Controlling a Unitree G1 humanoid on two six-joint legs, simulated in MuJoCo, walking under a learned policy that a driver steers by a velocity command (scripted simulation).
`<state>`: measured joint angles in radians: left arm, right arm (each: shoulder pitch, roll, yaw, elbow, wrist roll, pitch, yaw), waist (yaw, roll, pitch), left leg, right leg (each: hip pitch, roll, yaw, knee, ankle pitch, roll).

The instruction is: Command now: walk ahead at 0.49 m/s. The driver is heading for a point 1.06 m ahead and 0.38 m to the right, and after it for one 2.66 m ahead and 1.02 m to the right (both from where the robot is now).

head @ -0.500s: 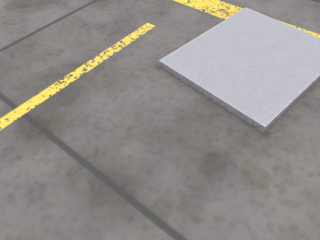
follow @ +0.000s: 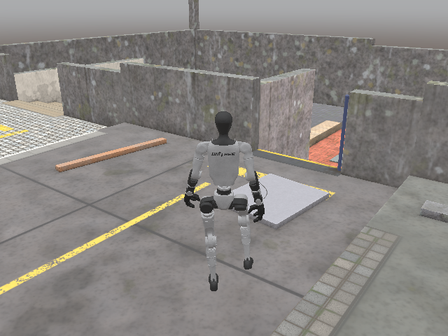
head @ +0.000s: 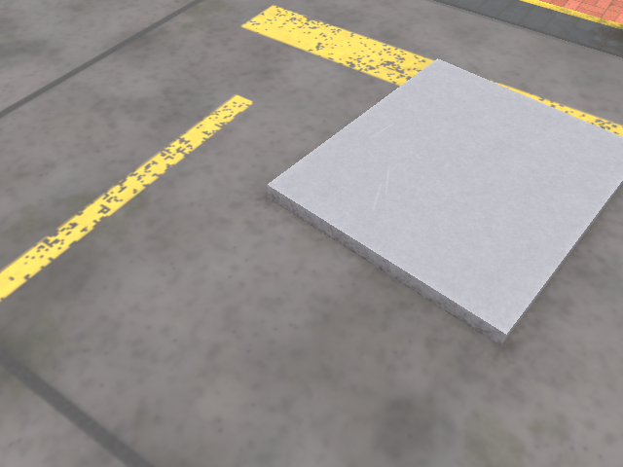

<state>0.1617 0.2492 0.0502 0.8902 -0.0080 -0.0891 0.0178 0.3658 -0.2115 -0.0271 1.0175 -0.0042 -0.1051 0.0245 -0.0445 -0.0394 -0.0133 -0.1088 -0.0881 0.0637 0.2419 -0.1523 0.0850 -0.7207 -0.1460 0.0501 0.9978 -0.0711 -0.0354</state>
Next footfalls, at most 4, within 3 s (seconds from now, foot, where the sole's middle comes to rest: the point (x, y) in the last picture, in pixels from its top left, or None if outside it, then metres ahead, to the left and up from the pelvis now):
0.26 right None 0.34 -0.16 -0.78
0.78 left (293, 422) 0.63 0.04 -0.78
1.34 right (433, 361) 0.77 -0.31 -0.78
1.84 left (432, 232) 1.14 -0.36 -0.73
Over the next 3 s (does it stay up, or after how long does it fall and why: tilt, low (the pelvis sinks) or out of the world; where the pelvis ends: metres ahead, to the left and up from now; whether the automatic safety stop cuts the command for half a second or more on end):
stays up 1.46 -0.57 0.04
